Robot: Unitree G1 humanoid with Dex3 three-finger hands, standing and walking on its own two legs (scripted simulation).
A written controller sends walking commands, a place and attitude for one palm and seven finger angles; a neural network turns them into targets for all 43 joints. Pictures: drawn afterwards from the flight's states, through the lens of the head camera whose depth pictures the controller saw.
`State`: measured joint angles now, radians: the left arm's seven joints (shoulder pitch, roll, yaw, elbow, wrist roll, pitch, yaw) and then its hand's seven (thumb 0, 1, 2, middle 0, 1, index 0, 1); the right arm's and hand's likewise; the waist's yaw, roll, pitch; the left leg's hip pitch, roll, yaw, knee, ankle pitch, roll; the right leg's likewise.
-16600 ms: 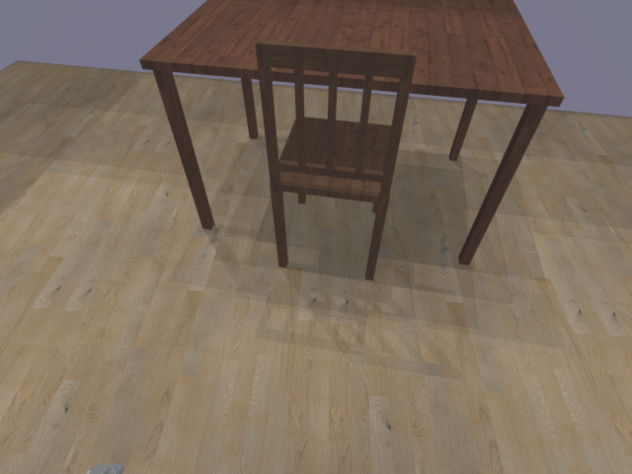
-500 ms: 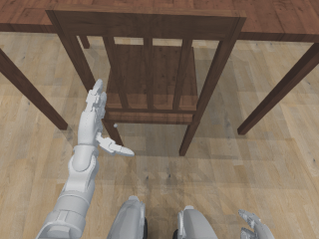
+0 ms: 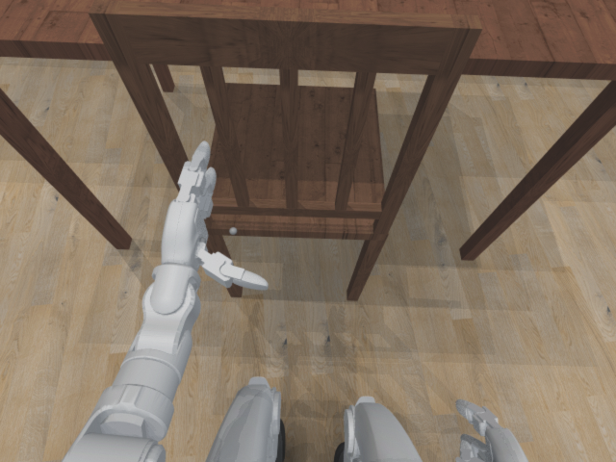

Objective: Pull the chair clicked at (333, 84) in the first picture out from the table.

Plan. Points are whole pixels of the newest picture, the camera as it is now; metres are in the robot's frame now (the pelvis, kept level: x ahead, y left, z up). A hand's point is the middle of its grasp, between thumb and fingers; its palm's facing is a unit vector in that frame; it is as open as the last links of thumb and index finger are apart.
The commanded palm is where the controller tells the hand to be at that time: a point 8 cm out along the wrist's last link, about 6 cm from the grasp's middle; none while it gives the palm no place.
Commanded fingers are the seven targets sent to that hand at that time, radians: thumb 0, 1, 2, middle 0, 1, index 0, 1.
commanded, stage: push the fingers through the gap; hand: left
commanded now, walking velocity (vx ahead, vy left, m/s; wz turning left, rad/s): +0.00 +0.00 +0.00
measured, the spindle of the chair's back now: (290, 150) +0.53 +0.04 +0.02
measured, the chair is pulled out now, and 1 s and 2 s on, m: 0.00 0.00 0.00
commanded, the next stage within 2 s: hook a spindle and tug to test in 1.40 s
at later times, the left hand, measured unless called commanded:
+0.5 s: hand (238, 192) +0.45 +0.11 +0.02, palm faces -0.02 -1.00 -0.05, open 16.9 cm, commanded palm +0.44 +0.15 +0.02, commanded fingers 0.00 -0.50 0.30 -0.06 -0.08 -0.06 -0.08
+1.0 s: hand (244, 164) +0.50 +0.11 +0.02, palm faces +0.00 -1.00 -0.04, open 16.9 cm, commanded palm +0.48 +0.14 +0.02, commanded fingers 0.00 -0.50 0.30 -0.06 -0.08 -0.06 -0.08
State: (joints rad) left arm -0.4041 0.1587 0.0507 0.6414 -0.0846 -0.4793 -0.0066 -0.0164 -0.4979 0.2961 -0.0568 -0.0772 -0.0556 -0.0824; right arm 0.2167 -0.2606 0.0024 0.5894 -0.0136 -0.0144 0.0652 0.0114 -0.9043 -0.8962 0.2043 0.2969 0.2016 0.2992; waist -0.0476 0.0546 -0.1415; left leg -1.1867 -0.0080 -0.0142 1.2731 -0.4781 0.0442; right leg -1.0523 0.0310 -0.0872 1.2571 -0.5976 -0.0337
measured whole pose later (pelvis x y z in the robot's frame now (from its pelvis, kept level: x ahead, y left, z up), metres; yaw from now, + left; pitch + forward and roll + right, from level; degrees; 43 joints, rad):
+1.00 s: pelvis +0.00 +0.00 -0.01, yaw -2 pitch +27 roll -4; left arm -0.83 0.27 0.26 1.06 -0.02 -0.53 0.02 -0.02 -0.50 0.30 -0.06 -0.08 -0.06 -0.08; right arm 0.31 -0.26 0.00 0.64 -0.05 0.05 0.10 0.01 -0.91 -0.90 0.20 0.30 0.20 0.30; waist -0.14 0.07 -0.15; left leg -1.31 0.01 -0.01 1.31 -0.49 0.05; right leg -1.18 0.05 -0.08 1.29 -0.59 -0.03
